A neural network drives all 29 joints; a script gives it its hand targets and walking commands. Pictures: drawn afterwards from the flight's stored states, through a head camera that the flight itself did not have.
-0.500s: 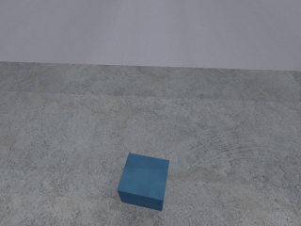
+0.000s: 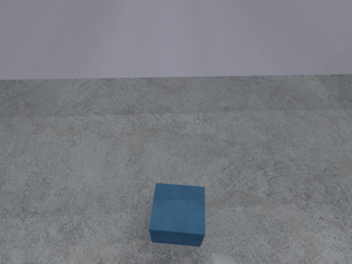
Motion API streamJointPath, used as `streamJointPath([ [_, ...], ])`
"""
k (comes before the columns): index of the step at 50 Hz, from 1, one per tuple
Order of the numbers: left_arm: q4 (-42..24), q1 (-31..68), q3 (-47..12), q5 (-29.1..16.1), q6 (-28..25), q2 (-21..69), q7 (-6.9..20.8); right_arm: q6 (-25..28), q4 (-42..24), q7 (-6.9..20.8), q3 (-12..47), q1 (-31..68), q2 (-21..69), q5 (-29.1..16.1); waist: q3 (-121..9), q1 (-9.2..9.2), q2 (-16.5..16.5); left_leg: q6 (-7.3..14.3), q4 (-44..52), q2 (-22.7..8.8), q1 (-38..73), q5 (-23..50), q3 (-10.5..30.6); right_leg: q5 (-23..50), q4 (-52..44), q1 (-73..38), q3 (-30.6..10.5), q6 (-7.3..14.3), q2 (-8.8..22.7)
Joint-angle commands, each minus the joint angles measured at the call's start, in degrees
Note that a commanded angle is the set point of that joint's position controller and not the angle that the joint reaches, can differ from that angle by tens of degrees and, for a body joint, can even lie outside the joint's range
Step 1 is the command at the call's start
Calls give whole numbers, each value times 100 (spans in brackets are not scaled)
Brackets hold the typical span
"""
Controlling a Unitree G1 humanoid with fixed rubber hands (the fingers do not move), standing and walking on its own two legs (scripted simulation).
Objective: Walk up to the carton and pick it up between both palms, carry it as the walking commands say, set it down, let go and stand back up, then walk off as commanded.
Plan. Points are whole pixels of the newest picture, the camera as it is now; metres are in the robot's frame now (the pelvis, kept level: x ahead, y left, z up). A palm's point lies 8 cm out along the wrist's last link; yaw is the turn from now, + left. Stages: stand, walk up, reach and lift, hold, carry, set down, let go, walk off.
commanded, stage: walk up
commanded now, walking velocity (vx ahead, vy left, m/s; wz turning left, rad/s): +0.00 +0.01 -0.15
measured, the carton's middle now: (178, 214) +0.46 -0.02 -0.67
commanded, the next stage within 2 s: stand in 0.52 s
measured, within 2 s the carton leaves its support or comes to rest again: neither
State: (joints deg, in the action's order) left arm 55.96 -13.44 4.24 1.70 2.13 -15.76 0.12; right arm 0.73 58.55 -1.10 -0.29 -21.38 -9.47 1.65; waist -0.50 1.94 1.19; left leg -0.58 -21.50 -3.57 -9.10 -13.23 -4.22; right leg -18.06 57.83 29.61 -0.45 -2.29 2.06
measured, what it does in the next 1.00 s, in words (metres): steps on the spot: right foot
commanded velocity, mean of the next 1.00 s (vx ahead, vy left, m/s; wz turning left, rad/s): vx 0.00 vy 0.00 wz -0.03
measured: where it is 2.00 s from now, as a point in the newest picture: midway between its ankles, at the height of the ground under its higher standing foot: outside the picture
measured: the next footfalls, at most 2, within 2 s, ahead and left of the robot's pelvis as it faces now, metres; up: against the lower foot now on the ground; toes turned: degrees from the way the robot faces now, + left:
right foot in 0.28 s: +0.07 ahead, -0.12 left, +0.00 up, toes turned +7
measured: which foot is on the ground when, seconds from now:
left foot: down 0.00-1.00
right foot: up 0.00-0.26, down 0.28-1.00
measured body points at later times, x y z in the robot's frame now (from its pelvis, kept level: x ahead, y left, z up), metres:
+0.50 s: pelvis +0.04 -0.02 +0.00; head +0.06 -0.03 +0.45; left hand +0.11 +0.21 -0.15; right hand +0.01 -0.24 -0.17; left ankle -0.02 +0.12 -0.75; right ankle +0.04 -0.11 -0.75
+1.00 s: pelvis +0.05 -0.01 +0.00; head +0.06 -0.01 +0.45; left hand +0.05 +0.21 -0.17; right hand +0.01 -0.22 -0.17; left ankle -0.02 +0.12 -0.75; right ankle +0.04 -0.11 -0.75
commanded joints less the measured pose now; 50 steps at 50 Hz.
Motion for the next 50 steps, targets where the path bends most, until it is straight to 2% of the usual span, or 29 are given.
streamJointPath([
  [1,-112,-389,13,-119,18,-134,-15,242,-126,-143,-149,26,-933,-99,330,-215,-837,530,249,-1364,331,4638,721,49,170,268,-88,-155,-51],
  [2,-187,-207,-16,-109,49,-70,-29,248,-15,-159,-139,-206,-895,-65,188,-112,-1068,593,177,-1330,629,4817,629,6,-71,323,-7,-196,-69],
  [3,-283,67,-49,-101,74,-11,-30,226,87,-179,-128,-368,-838,-32,155,-4,-1246,653,160,-1283,853,4651,589,-41,-371,429,54,-206,-68],
  [6,-514,708,-109,-127,120,109,-14,132,252,-224,-156,-592,-781,1,181,140,-1412,799,164,-1288,933,4084,657,-96,-1231,246,128,-149,-98],
  [8,-494,714,-120,-159,91,140,-38,115,251,-220,-200,-543,-813,-23,84,102,-1325,844,197,-1406,756,3751,813,-73,-1672,-195,114,-60,-120],
  [10,-398,613,-98,-202,57,98,-66,114,176,-208,-258,-374,-913,-58,60,41,-1099,881,187,-1613,635,3601,1060,-89,-2011,-503,113,9,-146],
  [11,-363,554,-145,-219,-6,182,-77,92,206,-200,-249,-290,-875,-73,41,-14,-1152,769,188,-1465,460,3405,895,-23,-2464,-889,77,82,-124],
  [12,-281,420,-171,-214,-77,223,-90,67,237,-187,-238,-217,-823,-85,48,-105,-1106,633,103,-1274,351,3021,702,446,-3099,-1305,212,137,-142],
  [13,-170,238,-169,-183,-156,185,-112,53,263,-166,-230,-236,-742,-102,-1,-214,-957,487,-51,-1060,170,2569,515,1080,-3790,-1872,399,187,-66],
  [14,-70,107,-115,-150,-248,12,-131,50,316,-151,-206,-458,-532,-155,-178,-238,-484,342,-370,-717,-207,1864,342,1862,-3898,-2474,92,270,358],
  [15,-6,108,-61,-154,-318,-204,-143,49,272,-136,-95,-775,-236,-208,-433,-185,322,85,-490,-272,-669,597,217,3489,-3620,-2989,-422,499,984],
  [16,150,46,-152,-141,-309,-204,-143,-24,291,-146,-97,-744,-225,-234,-449,-149,660,-62,-405,-120,-410,-661,156,4126,-3846,-2785,-777,761,1297],
  [17,250,81,-190,-139,-308,-136,-160,-79,289,-157,-141,-590,-269,-219,-280,-168,678,-99,-358,-105,-314,-874,300,3830,-4015,-2626,-858,826,1257],
  [20,345,298,-213,-198,-292,-4,-212,-88,354,-137,-154,-428,-377,-143,94,-41,424,-68,173,-108,64,71,263,2566,-4081,-2285,-522,695,876],
  [21,387,255,-226,-207,-308,57,-212,-81,415,-135,-158,-387,-408,-132,146,-30,244,-44,255,-163,215,346,259,2362,-4064,-2177,-436,630,753],
  [23,498,138,-243,-213,-352,146,-215,-67,527,-145,-147,-358,-403,-144,137,-58,78,-13,351,-273,364,617,303,2471,-3956,-2178,-317,576,619],
  [25,617,18,-248,-219,-375,164,-219,-58,590,-156,-142,-269,-396,-159,154,-101,58,-5,391,-327,392,715,318,2594,-3921,-2226,-285,559,571],
  [27,717,-128,-278,-179,-369,181,-214,-68,662,-161,-144,-179,-407,-165,92,-139,-54,-40,369,-306,516,496,281,2373,-3910,-2207,-389,546,546],
  [30,824,-175,-285,-197,-349,195,-224,-80,717,-156,-107,-40,-360,-175,279,-155,-4,-44,396,-317,469,409,297,2069,-3954,-2063,-449,514,504],
  [50,1198,-552,-313,-211,-313,393,-268,23,978,-196,-15,-50,-183,-189,410,-222,-206,16,466,-431,341,961,347,2144,-3802,-2150,-242,445,358],
])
